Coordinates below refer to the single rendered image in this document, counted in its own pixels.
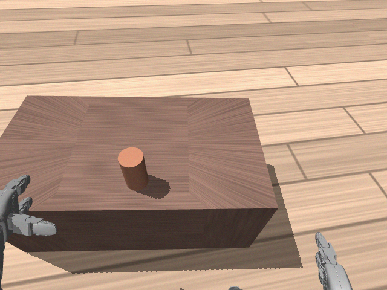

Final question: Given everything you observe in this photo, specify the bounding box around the left robot hand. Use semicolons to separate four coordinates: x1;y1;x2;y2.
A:
0;175;57;236

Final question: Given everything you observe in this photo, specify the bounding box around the right robot hand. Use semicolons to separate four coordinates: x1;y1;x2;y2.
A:
315;232;353;290

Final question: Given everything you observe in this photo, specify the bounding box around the can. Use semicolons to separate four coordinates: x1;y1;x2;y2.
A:
118;147;149;191

